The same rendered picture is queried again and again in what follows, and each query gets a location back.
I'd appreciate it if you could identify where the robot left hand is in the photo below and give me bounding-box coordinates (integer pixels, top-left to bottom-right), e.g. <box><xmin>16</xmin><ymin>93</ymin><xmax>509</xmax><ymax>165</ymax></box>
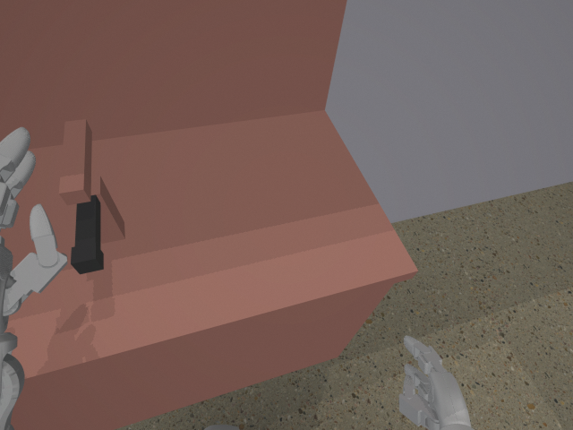
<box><xmin>0</xmin><ymin>127</ymin><xmax>67</xmax><ymax>334</ymax></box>

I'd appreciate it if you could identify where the left robot forearm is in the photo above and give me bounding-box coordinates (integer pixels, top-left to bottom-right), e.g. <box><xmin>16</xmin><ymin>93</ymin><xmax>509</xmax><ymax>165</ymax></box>
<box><xmin>0</xmin><ymin>332</ymin><xmax>25</xmax><ymax>430</ymax></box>

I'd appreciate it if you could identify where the counter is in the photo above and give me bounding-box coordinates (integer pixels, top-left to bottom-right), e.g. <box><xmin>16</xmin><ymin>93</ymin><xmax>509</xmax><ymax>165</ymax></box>
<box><xmin>0</xmin><ymin>0</ymin><xmax>418</xmax><ymax>430</ymax></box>

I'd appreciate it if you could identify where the robot right hand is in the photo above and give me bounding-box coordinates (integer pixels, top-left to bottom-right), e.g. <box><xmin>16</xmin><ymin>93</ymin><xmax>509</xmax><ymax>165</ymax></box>
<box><xmin>399</xmin><ymin>335</ymin><xmax>471</xmax><ymax>430</ymax></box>

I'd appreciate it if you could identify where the tap lever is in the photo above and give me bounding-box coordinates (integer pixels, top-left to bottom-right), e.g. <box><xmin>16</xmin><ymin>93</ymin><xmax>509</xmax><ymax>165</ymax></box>
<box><xmin>71</xmin><ymin>195</ymin><xmax>104</xmax><ymax>274</ymax></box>

